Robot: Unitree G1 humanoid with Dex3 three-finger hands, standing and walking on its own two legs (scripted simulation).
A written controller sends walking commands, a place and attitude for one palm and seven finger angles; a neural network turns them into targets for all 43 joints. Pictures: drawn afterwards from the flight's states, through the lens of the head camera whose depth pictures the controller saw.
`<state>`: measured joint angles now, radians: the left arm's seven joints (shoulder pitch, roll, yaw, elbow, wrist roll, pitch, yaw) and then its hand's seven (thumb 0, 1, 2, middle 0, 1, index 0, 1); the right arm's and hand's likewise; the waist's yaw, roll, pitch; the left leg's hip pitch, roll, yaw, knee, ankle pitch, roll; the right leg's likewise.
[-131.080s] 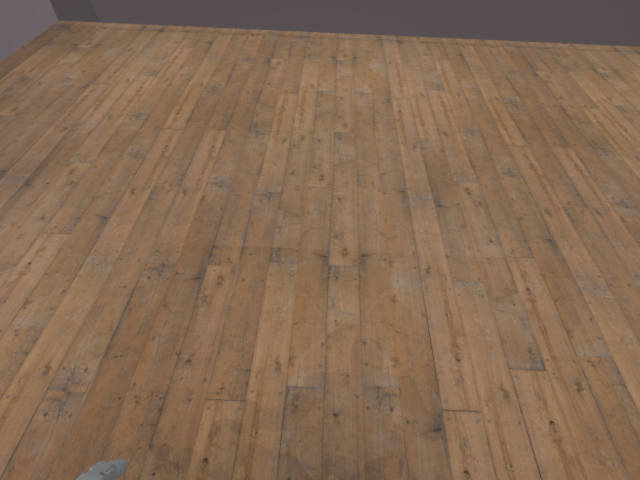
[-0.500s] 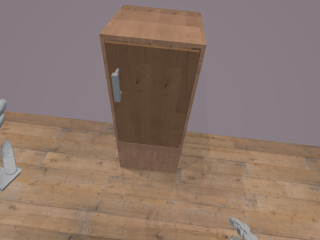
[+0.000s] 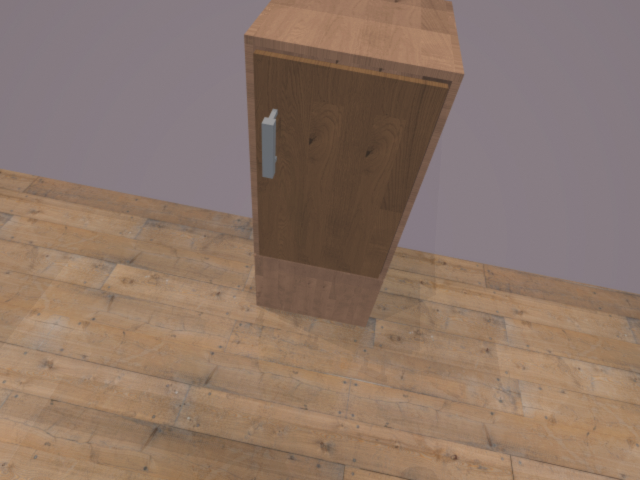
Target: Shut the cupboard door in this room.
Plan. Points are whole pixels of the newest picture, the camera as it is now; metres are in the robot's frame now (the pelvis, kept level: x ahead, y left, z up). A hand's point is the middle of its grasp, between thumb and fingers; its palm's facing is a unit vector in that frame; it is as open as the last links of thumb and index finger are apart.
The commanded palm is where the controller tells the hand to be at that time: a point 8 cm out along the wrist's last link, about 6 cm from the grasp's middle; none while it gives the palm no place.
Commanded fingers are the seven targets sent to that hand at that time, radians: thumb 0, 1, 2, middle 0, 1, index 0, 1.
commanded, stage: let the arm hang, fingers relaxed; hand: left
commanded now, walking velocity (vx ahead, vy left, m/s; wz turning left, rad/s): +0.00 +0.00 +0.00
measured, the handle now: (271, 143) +0.74 +0.14 -0.02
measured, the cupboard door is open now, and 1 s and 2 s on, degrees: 0 0 0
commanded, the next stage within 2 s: look to check the result in 0.72 s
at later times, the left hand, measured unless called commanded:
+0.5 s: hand out of the picture -0.03 +0.15 -0.18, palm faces +0.03 -0.99 -0.16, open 7.4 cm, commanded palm none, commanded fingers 0.00 0.90 0.90 -0.20 -0.30 -0.20 -0.30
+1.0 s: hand out of the picture -0.01 +0.15 -0.17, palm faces +0.04 -0.99 -0.17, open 7.4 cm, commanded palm none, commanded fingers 0.00 0.90 0.90 -0.20 -0.30 -0.20 -0.30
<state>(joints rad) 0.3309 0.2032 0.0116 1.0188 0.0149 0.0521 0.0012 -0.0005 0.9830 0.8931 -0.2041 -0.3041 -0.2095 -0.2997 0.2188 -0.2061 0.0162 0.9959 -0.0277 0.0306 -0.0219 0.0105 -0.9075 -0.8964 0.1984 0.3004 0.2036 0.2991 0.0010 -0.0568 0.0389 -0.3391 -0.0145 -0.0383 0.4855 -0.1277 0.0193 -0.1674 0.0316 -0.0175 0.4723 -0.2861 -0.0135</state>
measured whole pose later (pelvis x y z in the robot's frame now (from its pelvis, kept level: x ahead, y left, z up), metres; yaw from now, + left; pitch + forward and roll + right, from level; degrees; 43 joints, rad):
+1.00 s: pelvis +0.03 -0.02 +0.00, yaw -1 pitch -2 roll +0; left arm 0.35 0.13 0.01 1.15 0.01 0.00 0.03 0.00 0.91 0.89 -0.20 -0.30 -0.20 -0.30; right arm 0.28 -0.13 0.00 1.13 -0.02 0.01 -0.04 0.01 -0.92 -0.90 0.20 0.30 0.20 0.30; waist 0.00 0.00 0.04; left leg -0.26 -0.01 -0.02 0.43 -0.14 0.00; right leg -0.10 0.03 0.00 0.42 -0.30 -0.03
